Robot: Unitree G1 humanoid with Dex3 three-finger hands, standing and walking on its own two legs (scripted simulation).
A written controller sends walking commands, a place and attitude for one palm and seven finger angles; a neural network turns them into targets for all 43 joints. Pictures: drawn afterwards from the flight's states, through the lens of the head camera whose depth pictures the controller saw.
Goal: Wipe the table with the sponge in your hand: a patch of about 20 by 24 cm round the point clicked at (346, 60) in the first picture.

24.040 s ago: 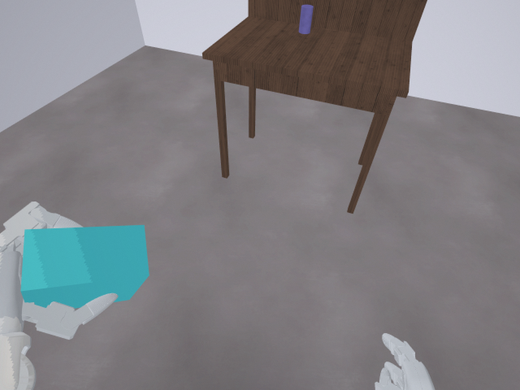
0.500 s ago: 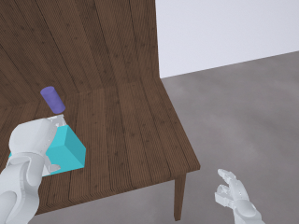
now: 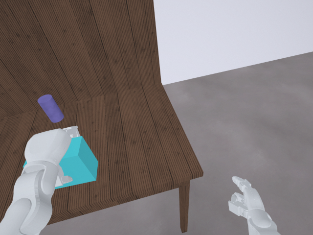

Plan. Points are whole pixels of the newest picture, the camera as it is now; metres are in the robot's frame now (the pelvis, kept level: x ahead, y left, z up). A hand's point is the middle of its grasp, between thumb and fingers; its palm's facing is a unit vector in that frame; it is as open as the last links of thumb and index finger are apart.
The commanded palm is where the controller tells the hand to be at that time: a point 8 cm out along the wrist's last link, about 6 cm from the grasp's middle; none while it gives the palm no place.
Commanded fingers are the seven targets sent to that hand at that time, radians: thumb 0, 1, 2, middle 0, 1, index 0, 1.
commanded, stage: move the sponge above the wiping area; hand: left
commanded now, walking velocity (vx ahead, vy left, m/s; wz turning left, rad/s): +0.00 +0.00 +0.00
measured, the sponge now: (68, 167) +0.23 +0.28 +0.07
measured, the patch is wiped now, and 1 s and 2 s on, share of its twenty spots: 0.00 0.00 0.00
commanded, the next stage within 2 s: none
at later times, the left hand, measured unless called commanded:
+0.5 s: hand (68, 155) +0.25 +0.27 +0.10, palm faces +0.01 -0.08 -1.00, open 10.1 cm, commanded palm +0.22 +0.27 +0.17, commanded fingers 0.00 0.10 1.30 -1.20 -1.60 -1.20 -1.60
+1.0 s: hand (71, 155) +0.26 +0.28 +0.09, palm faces +0.01 -0.10 -1.00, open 10.1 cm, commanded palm +0.23 +0.27 +0.15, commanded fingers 0.00 0.10 1.30 -1.20 -1.60 -1.20 -1.60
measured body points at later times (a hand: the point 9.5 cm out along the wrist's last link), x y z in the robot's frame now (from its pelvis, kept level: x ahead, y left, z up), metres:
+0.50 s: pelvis +0.02 +0.00 +0.00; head +0.01 -0.05 +0.45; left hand +0.24 +0.27 +0.15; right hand +0.27 -0.21 -0.08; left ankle +0.05 +0.11 -0.74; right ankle -0.01 -0.09 -0.74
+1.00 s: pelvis +0.02 +0.00 +0.00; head +0.01 -0.04 +0.45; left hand +0.25 +0.28 +0.14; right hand +0.27 -0.20 -0.08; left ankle +0.05 +0.11 -0.74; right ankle -0.01 -0.09 -0.74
